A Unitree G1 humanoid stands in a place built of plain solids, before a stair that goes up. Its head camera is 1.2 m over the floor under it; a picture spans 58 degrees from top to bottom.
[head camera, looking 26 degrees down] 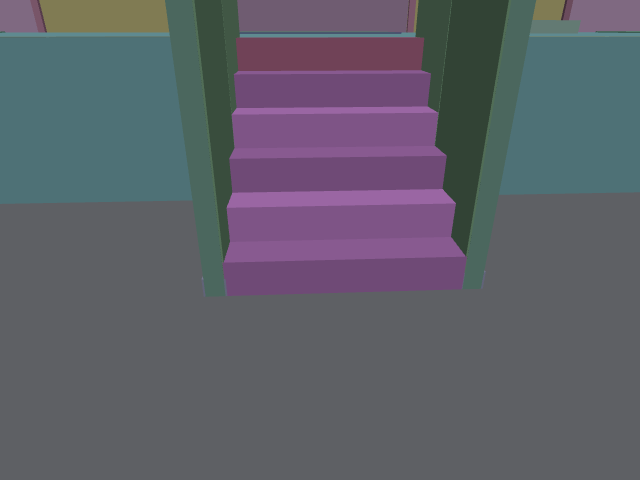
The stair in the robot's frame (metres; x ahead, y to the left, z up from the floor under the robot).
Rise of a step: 0.19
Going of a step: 0.23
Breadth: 1.20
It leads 3 degrees to the left of straight ahead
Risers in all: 6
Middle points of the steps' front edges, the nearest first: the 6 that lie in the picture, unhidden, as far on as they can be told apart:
1.85 -0.13 0.19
2.08 -0.12 0.38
2.31 -0.11 0.58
2.53 -0.09 0.77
2.76 -0.08 0.96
2.99 -0.07 1.15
